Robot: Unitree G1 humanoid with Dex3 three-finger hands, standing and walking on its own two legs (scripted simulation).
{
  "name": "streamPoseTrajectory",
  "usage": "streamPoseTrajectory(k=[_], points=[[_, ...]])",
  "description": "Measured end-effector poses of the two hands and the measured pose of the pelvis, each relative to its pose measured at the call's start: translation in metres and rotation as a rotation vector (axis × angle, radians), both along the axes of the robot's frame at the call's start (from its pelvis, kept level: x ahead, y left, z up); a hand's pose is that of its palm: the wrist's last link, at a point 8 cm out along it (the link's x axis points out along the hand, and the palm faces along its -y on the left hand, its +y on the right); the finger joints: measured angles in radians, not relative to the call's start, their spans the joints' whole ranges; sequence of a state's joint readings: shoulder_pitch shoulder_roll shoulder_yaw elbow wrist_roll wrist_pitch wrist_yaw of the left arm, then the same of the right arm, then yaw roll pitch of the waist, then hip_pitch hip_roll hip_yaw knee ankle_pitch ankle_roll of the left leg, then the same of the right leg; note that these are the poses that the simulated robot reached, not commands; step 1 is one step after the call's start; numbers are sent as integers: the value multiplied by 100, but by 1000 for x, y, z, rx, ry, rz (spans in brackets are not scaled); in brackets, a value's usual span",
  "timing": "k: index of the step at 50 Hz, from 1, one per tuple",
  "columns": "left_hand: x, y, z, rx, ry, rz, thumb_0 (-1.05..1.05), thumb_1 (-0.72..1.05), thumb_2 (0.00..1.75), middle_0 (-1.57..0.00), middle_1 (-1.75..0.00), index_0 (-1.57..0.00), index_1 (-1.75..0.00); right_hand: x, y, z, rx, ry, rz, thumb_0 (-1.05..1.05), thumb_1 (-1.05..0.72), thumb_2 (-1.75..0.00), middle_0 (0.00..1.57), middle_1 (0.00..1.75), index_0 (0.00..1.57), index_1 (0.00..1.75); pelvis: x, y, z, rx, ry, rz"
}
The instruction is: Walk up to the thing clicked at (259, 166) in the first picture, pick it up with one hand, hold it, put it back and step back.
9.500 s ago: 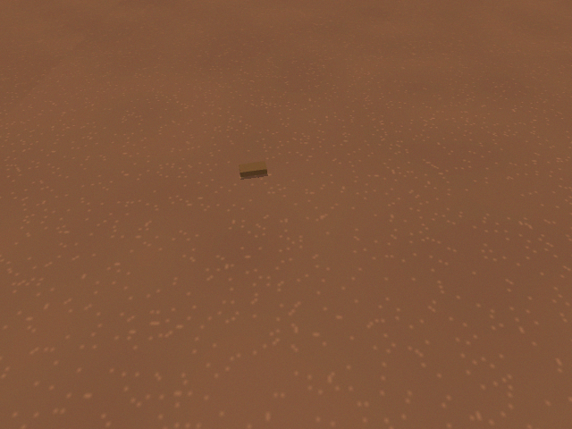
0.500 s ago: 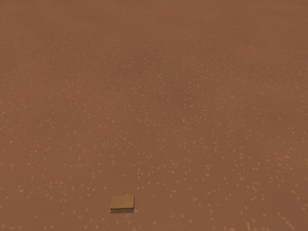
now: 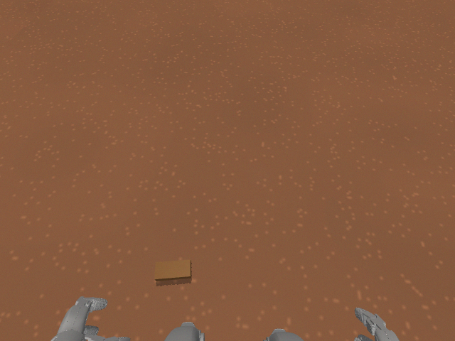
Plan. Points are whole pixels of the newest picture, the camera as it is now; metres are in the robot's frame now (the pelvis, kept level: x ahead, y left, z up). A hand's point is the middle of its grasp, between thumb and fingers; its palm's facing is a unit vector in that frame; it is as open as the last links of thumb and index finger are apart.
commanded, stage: rise first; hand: left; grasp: from above
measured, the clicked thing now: (173, 270) +0.41 +0.24 -0.72
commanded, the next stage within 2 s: none
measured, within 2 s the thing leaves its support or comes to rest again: neither
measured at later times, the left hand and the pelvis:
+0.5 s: hand out of the picture +0.14 +0.27 -0.25, palm faces -0.28 -0.78 -0.56, open 14.0 cm; pelvis -0.02 +0.00 -0.10, yaw +0 degrees
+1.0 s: hand (136, 293) +0.27 +0.29 -0.45, palm faces -0.46 -0.29 -0.84, open 14.2 cm; pelvis -0.08 -0.01 -0.30, yaw -4 degrees
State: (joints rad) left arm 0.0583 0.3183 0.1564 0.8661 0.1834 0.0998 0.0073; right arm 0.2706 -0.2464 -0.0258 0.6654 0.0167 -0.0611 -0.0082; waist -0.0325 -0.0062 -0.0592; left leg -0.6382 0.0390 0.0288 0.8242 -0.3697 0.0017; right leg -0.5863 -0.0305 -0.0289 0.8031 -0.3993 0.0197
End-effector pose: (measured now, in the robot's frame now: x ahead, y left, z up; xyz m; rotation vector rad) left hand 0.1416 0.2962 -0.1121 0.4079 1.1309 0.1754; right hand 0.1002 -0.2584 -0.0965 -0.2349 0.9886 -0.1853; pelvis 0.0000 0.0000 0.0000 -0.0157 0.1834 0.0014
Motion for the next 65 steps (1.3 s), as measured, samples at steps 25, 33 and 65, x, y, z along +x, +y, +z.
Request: streamPoseTrajectory(k=[25, 33, 65], points=[[-2, 13, -90, 178, -12, -254, 0, -54, 100, -8, -108, -8, -108, 60, 13, -82, -33, -218, 153, 1, -87, -89, 20, 30, 20, 30, -24, 0, -102, -21, 220, 6], [49, 12, -159, 321, -108, -485, 0, -53, 99, -8, -109, -8, -108, 49, -4, -167, -46, -147, 165, 0, -87, -89, 20, 30, 20, 30, -41, -3, -175, -20, 335, -3], [183, 3, -339, 680, -273, -996, 0, -56, 105, -9, -99, -7, -101, -129, -25, -369, -75, 378, 33, 0, -90, -90, 20, 30, 20, 30, -94, -1, -361, -74, 385, -63]])
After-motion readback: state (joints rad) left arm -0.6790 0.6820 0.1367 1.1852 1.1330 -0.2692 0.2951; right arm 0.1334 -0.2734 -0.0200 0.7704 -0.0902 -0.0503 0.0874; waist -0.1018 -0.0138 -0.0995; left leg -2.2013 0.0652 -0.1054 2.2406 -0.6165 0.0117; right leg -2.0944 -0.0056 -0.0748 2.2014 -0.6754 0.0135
